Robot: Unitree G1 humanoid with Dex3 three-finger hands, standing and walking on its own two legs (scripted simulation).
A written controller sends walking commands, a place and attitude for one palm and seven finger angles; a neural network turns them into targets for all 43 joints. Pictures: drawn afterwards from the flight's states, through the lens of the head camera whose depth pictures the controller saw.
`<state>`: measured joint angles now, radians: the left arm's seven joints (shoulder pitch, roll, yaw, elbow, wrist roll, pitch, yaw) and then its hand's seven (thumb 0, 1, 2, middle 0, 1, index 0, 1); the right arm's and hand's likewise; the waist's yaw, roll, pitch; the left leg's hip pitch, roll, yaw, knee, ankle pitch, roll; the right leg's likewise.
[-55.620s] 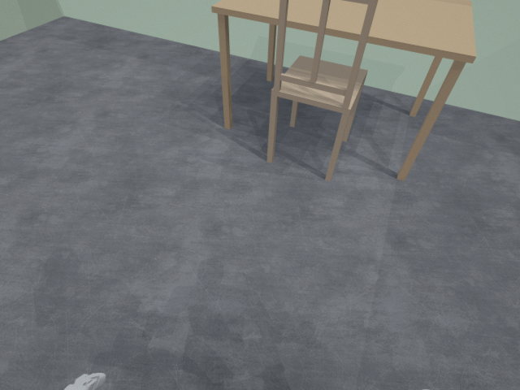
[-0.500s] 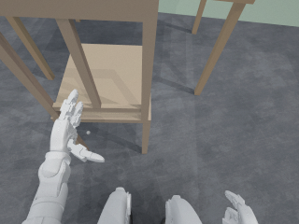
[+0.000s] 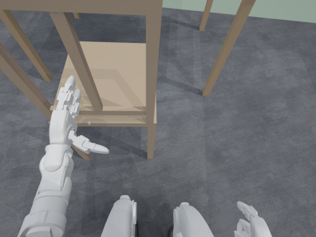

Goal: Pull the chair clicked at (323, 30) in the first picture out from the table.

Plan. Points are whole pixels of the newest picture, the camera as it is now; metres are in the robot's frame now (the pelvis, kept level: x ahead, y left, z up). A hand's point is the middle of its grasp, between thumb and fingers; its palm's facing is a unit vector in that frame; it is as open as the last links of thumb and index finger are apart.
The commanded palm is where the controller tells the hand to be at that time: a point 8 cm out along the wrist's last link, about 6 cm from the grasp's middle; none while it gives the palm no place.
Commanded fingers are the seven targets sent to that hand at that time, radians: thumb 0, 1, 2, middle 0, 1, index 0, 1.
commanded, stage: push the fingers through the gap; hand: left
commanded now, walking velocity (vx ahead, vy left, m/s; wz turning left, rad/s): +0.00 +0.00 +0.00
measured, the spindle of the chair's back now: (84, 73) +0.50 +0.20 +0.07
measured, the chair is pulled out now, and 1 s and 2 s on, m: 0.32 0.32 0.32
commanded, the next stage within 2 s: hook a spindle and tug to test in 1.32 s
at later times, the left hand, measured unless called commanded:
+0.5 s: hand (90, 106) +0.43 +0.18 +0.02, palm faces +0.03 -1.00 -0.06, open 16.9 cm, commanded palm +0.41 +0.23 +0.03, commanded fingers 0.00 -0.50 0.30 -0.06 -0.08 -0.06 -0.08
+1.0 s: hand (92, 91) +0.47 +0.18 +0.03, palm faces +0.04 -1.00 -0.04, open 16.9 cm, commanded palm +0.44 +0.22 +0.03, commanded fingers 0.00 -0.50 0.30 -0.06 -0.08 -0.06 -0.08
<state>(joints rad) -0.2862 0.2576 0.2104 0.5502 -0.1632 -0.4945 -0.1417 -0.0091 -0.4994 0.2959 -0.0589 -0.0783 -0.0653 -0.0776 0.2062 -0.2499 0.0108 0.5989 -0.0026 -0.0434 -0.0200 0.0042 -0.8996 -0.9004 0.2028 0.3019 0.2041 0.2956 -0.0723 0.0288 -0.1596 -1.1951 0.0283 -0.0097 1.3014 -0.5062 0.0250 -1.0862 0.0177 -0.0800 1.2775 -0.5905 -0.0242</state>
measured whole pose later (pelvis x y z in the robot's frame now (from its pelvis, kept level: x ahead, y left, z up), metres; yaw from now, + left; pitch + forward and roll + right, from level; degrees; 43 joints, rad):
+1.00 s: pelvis +0.00 +0.00 +0.00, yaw -2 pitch +26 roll -4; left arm -0.65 0.38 0.36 0.94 -0.11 -0.50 -0.16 -0.01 -0.50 0.30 -0.06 -0.08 -0.06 -0.08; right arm 0.29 -0.25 0.01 0.62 -0.02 0.05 0.02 0.00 -0.90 -0.90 0.20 0.30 0.20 0.30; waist -0.14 0.04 -0.16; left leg -1.25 0.04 0.00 1.31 -0.51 0.03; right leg -1.15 0.03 -0.07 1.27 -0.58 -0.02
